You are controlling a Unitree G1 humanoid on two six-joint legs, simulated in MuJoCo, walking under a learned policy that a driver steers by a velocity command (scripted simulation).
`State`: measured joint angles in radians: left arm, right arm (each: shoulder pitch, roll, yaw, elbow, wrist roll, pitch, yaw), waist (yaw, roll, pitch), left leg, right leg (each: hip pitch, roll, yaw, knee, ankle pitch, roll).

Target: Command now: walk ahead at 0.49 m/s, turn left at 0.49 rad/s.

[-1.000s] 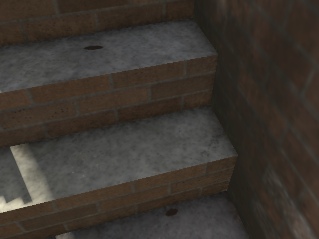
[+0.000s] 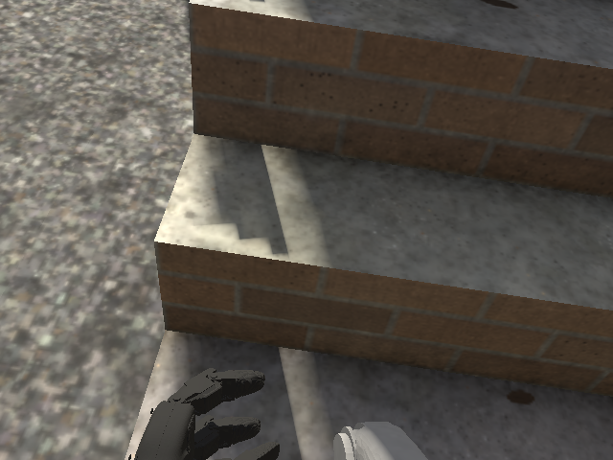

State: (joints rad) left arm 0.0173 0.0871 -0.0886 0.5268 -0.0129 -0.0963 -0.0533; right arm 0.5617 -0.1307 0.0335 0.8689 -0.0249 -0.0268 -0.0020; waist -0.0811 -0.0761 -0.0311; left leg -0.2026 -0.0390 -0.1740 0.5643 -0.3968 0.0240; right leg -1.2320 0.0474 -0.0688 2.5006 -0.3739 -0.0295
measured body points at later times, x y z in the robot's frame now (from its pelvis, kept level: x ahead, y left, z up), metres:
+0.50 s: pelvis +0.07 +0.00 +0.14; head +0.05 +0.03 +0.59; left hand +0.18 +0.22 +0.00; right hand +0.26 -0.19 +0.08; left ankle +0.04 +0.10 -0.53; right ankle +0.10 -0.11 -0.49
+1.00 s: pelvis +0.14 -0.10 +0.19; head +0.10 -0.10 +0.64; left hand +0.24 +0.13 +0.06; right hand +0.30 -0.35 +0.18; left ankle +0.17 +0.03 -0.24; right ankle +0.12 -0.15 -0.52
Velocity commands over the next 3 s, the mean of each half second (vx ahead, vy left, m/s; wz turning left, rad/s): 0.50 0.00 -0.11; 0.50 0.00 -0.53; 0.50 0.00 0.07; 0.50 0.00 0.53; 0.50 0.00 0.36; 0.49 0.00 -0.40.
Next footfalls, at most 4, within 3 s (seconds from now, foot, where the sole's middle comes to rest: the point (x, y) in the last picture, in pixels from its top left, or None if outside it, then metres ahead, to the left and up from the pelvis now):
0.26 right None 0.17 -0.11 -0.55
0.44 left None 0.08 0.10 -0.56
0.86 right None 0.15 -0.17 -0.55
1.28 left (359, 446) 0.37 -0.11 -0.34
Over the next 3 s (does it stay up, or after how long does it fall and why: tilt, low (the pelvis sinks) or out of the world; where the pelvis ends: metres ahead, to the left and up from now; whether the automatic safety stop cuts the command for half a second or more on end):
stays up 0.71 -0.18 0.68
